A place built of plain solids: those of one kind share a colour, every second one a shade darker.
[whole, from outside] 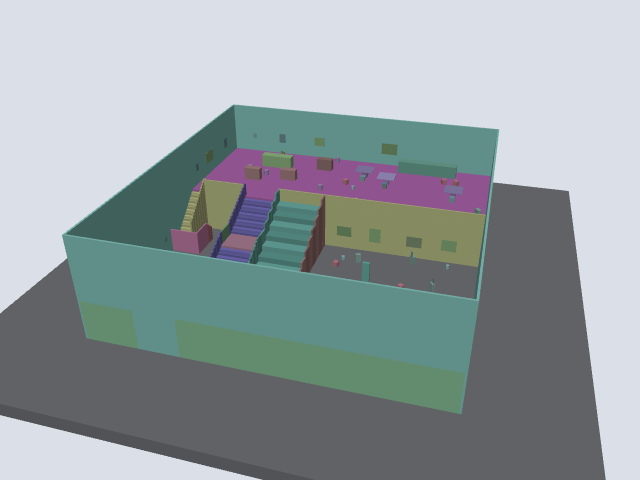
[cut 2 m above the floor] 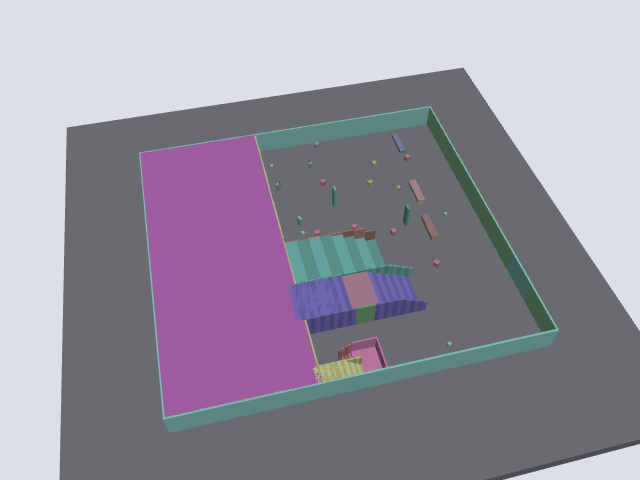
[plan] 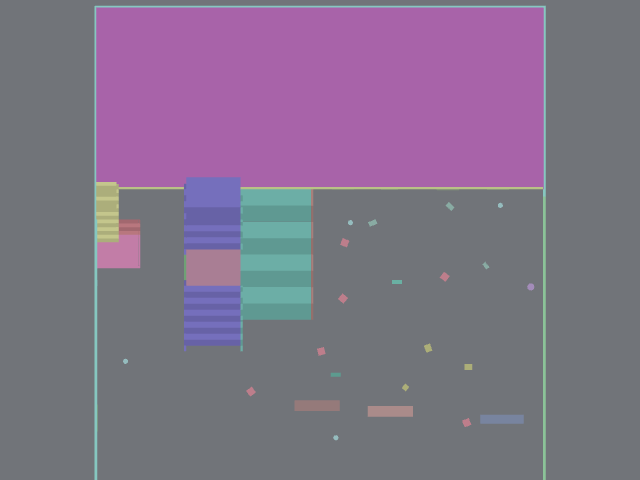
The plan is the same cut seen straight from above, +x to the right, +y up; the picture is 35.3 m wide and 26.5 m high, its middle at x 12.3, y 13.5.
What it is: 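An atrium with a grand stair; 24.6 x 26.3 m, 8.0 m high; a straight stair 3.0 m broad of 11 + 11 risers of 0.164 m with a landing 2.0 m deep between them, up to an upper hall 10.0 m deep at 3.61 m; beside it 8 sitting steps 0.45 m high and 0.9 m deep, 3.8 m broad; guards 1.05 m over the upper hall, the landing and every tread; the front glazed up to 3.09 m, a clerestory band over it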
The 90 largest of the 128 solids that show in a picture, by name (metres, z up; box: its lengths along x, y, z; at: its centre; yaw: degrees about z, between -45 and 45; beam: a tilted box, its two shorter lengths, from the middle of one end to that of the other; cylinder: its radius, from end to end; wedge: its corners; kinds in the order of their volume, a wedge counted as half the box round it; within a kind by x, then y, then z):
{
 "upper_1": {"box": [24.71, 10.03, 3.66], "at": [12.3, 21.32, 1.78]},
 "wall_1": {"box": [0.15, 26.58, 8.05], "at": [-0.07, 13.14, 3.98]},
 "wall_2": {"box": [24.91, 0.15, 8.05], "at": [12.3, -0.07, 3.98]},
 "wall_3": {"box": [24.91, 0.15, 8.05], "at": [12.3, 26.36, 3.98]},
 "wall_4": {"box": [0.15, 26.58, 8.05], "at": [24.68, 13.14, 3.98]},
 "grand_1": {"box": [0.12, 0.33, 2.77], "at": [4.85, 14.47, 1.34]},
 "grand_2": {"box": [0.12, 0.33, 2.94], "at": [4.85, 14.81, 1.42]},
 "grand_3": {"box": [0.12, 0.33, 3.1], "at": [4.85, 15.14, 1.5]},
 "grand_4": {"box": [0.12, 0.33, 3.27], "at": [4.85, 15.47, 1.58]},
 "grand_5": {"box": [0.12, 0.33, 3.43], "at": [4.85, 15.8, 1.67]},
 "grand_6": {"box": [0.12, 0.33, 3.59], "at": [4.85, 16.13, 1.75]},
 "grand_7": {"box": [3.0, 0.99, 0.21], "at": [6.41, 8.16, 0.06]},
 "grand_8": {"box": [3.0, 0.99, 0.38], "at": [6.41, 8.49, 0.14]},
 "grand_9": {"box": [3.0, 0.99, 0.54], "at": [6.41, 8.82, 0.22]},
 "grand_10": {"box": [3.0, 0.99, 0.71], "at": [6.41, 9.15, 0.3]},
 "grand_11": {"box": [3.0, 0.99, 0.87], "at": [6.41, 9.48, 0.39]},
 "grand_12": {"box": [3.0, 0.99, 1.03], "at": [6.41, 9.82, 0.47]},
 "grand_13": {"box": [3.0, 0.99, 1.2], "at": [6.41, 10.15, 0.55]},
 "grand_14": {"box": [3.0, 0.99, 1.36], "at": [6.41, 10.48, 0.63]},
 "grand_15": {"box": [3.0, 0.99, 1.53], "at": [6.41, 10.81, 0.71]},
 "grand_16": {"box": [3.0, 0.99, 1.69], "at": [6.41, 11.14, 0.8]},
 "grand_17": {"box": [3.0, 0.99, 2.02], "at": [6.41, 13.48, 0.96]},
 "grand_18": {"box": [3.0, 0.99, 2.18], "at": [6.41, 13.81, 1.04]},
 "grand_19": {"box": [3.0, 0.99, 2.35], "at": [6.41, 14.14, 1.12]},
 "grand_20": {"box": [3.0, 0.99, 2.51], "at": [6.41, 14.47, 1.21]},
 "grand_21": {"box": [3.0, 0.99, 2.67], "at": [6.41, 14.8, 1.29]},
 "grand_22": {"box": [3.0, 0.99, 2.84], "at": [6.41, 15.14, 1.37]},
 "grand_23": {"box": [3.0, 0.99, 3.0], "at": [6.41, 15.47, 1.45]},
 "grand_24": {"box": [3.0, 0.99, 3.17], "at": [6.41, 15.8, 1.53]},
 "grand_25": {"box": [3.0, 0.99, 3.33], "at": [6.41, 16.13, 1.61]},
 "grand_26": {"box": [3.0, 0.99, 3.49], "at": [6.41, 16.46, 1.7]},
 "sit_1": {"box": [0.12, 0.82, 2.9], "at": [7.97, 11.39, 1.4]},
 "sit_2": {"box": [0.12, 0.9, 2.9], "at": [7.97, 12.25, 1.4]},
 "sit_3": {"box": [3.78, 0.9, 0.5], "at": [9.92, 9.55, 0.2]},
 "sit_4": {"box": [3.78, 0.9, 0.95], "at": [9.92, 10.45, 0.42]},
 "sit_5": {"box": [3.78, 0.9, 1.4], "at": [9.92, 11.35, 0.65]},
 "sit_6": {"box": [3.78, 0.9, 1.85], "at": [9.92, 12.25, 0.88]},
 "sit_7": {"box": [3.78, 0.9, 2.3], "at": [9.92, 13.15, 1.1]},
 "sit_8": {"box": [3.78, 0.9, 2.75], "at": [9.92, 14.05, 1.32]},
 "sit_9": {"box": [3.78, 0.9, 3.2], "at": [9.92, 14.95, 1.55]},
 "sit_10": {"box": [3.78, 0.9, 3.65], "at": [9.92, 15.85, 1.77]},
 "edge_1": {"box": [3.6, 0.12, 3.76], "at": [2.99, 16.36, 1.83]},
 "edge_2": {"box": [3.6, 0.12, 4.71], "at": [2.99, 16.36, 2.3]},
 "edge_3": {"box": [16.7, 0.12, 3.76], "at": [16.26, 16.36, 1.83]},
 "edge_4": {"box": [16.7, 0.12, 4.71], "at": [16.26, 16.36, 2.3]},
 "piece_1": {"box": [1.12, 0.62, 1.13], "at": [0.51, 13.68, 0.52]},
 "piece_2": {"box": [1.12, 0.62, 1.31], "at": [0.51, 13.89, 0.61]},
 "piece_3": {"box": [1.12, 0.62, 1.49], "at": [0.51, 14.1, 0.7]},
 "piece_4": {"box": [1.12, 0.62, 1.67], "at": [0.51, 14.31, 0.79]},
 "piece_5": {"box": [1.12, 0.62, 1.85], "at": [0.51, 14.52, 0.88]},
 "piece_6": {"box": [1.12, 0.62, 2.03], "at": [0.51, 14.73, 0.97]},
 "piece_7": {"box": [1.12, 0.62, 2.21], "at": [0.51, 14.94, 1.06]},
 "piece_8": {"box": [1.12, 0.62, 2.4], "at": [0.51, 15.15, 1.15]},
 "piece_9": {"box": [1.12, 0.62, 2.58], "at": [0.51, 15.36, 1.24]},
 "piece_10": {"box": [1.12, 0.62, 2.76], "at": [0.51, 15.56, 1.33]},
 "piece_11": {"box": [1.12, 0.62, 3.12], "at": [0.51, 15.98, 1.51]},
 "piece_12": {"box": [1.12, 0.62, 3.3], "at": [0.51, 16.19, 1.6]},
 "piece_13": {"box": [1.12, 0.62, 3.48], "at": [0.51, 16.4, 1.69]},
 "piece_14": {"box": [0.12, 0.21, 4.53], "at": [1.13, 16.2, 2.21]},
 "window_wall_1": {"box": [3.79, 0.15, 3.14], "at": [1.9, -0.07, 1.52]},
 "window_wall_2": {"box": [17.82, 0.15, 3.14], "at": [15.7, -0.07, 1.52]},
 "window_wall_3": {"box": [0.15, 15.9, 3.14], "at": [24.68, 7.95, 1.52]},
 "landing_1": {"box": [3.0, 2.66, 1.85], "at": [6.41, 12.31, 0.88]},
 "floor_1": {"box": [2.31, 1.73, 0.95], "at": [1.1, 12.93, 0.43]},
 "floor_2": {"box": [2.38, 0.12, 2.0], "at": [1.19, 12.0, 0.95]},
 "floor_3": {"box": [0.12, 1.73, 2.0], "at": [2.32, 12.93, 0.95]},
 "cafe_counter_1": {"box": [5.17, 0.8, 1.13], "at": [19.02, 25.13, 4.12]},
 "sit_out_1": {"box": [0.12, 0.9, 1.55], "at": [11.87, 9.55, 0.72]},
 "sit_out_2": {"box": [0.12, 0.9, 2.0], "at": [11.87, 10.45, 0.95]},
 "sit_out_3": {"box": [0.12, 0.9, 2.45], "at": [11.87, 11.35, 1.18]},
 "sit_out_4": {"box": [0.12, 0.9, 2.9], "at": [11.87, 12.25, 1.4]},
 "sit_out_5": {"box": [0.12, 0.9, 3.35], "at": [11.87, 13.15, 1.62]},
 "sit_out_6": {"box": [0.12, 0.9, 3.8], "at": [11.87, 14.05, 1.85]},
 "sit_out_7": {"box": [0.12, 0.9, 4.25], "at": [11.87, 14.95, 2.08]},
 "sit_out_8": {"box": [0.12, 0.9, 4.7], "at": [11.87, 15.85, 2.3]},
 "case_1": {"box": [1.4, 0.6, 1.09], "at": [4.24, 19.95, 4.1]},
 "case_2": {"box": [1.4, 0.6, 0.98], "at": [7.31, 20.69, 4.05]},
 "case_3": {"box": [1.4, 0.6, 1.09], "at": [9.84, 23.65, 4.1]},
 "reception_1": {"box": [2.8, 0.8, 1.13], "at": [5.42, 23.15, 4.12]},
 "svca_1": {"box": [1.07, 0.62, 0.77], "at": [1.73, 13.69, 0.34]},
 "svca_2": {"box": [1.07, 0.62, 0.59], "at": [1.73, 13.9, 0.25]},
 "svca_3": {"box": [1.07, 0.62, 0.41], "at": [1.73, 14.11, 0.16]},
 "svca_4": {"box": [1.07, 0.62, 0.23], "at": [1.73, 14.32, 0.07]},
 "bench_1": {"box": [2.44, 0.54, 0.43], "at": [12.14, 4.36, 0.17]},
 "bench_2": {"box": [2.44, 0.54, 0.43], "at": [16.18, 4.04, 0.17]},
 "land_side_1": {"box": [0.12, 1.4, 1.95], "at": [4.85, 11.98, 0.93]},
 "land_side_2": {"box": [0.12, 1.4, 2.9], "at": [4.85, 11.98, 1.4]},
 "pylon_1": {"box": [0.55, 0.22, 2.15], "at": [13.17, 6.06, 1.02]},
 "pylon_2": {"box": [0.55, 0.22, 2.15], "at": [16.55, 11.18, 1.02]},
 "bench_upholstered_1": {"box": [2.4, 0.5, 0.25], "at": [22.35, 3.61, 0.33]}
}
